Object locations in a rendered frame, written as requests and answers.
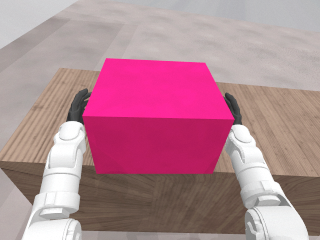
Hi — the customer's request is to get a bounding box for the robot left upper arm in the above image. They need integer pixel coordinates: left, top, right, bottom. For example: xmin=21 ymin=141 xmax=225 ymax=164
xmin=23 ymin=218 xmax=82 ymax=240

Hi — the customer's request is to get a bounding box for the right robot forearm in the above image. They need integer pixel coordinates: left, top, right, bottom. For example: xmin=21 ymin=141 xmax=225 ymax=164
xmin=224 ymin=124 xmax=309 ymax=240

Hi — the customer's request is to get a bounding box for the left robot forearm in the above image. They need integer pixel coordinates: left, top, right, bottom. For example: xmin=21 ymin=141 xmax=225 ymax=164
xmin=21 ymin=121 xmax=86 ymax=240

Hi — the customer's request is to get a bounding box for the robot right hand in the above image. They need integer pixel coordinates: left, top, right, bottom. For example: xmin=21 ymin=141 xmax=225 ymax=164
xmin=223 ymin=92 xmax=242 ymax=125

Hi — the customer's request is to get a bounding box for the robot left hand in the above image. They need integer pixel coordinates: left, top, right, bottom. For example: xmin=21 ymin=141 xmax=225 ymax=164
xmin=66 ymin=88 xmax=92 ymax=125

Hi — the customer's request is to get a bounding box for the robot right upper arm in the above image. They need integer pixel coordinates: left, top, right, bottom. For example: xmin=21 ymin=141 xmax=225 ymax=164
xmin=244 ymin=206 xmax=308 ymax=240

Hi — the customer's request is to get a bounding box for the carton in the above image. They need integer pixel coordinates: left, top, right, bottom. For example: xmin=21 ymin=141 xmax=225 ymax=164
xmin=82 ymin=58 xmax=235 ymax=174

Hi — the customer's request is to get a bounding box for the pedestal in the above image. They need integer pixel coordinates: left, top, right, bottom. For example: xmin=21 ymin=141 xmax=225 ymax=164
xmin=0 ymin=67 xmax=320 ymax=236

